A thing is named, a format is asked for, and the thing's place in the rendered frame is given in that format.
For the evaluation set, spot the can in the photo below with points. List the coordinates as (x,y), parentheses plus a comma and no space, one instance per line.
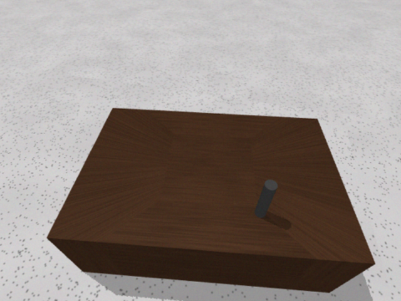
(269,189)

